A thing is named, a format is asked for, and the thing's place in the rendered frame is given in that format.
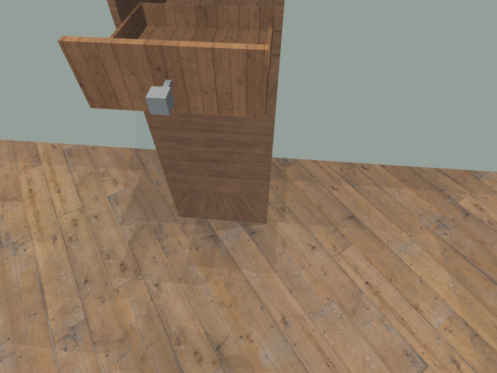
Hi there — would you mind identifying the drawer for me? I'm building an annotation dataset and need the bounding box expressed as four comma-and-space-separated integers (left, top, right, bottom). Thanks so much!
58, 2, 275, 118

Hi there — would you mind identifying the cabinet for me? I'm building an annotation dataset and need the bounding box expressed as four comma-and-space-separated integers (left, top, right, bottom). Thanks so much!
107, 0, 285, 224

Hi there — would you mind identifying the handle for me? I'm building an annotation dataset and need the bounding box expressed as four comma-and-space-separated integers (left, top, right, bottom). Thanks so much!
145, 79, 174, 115

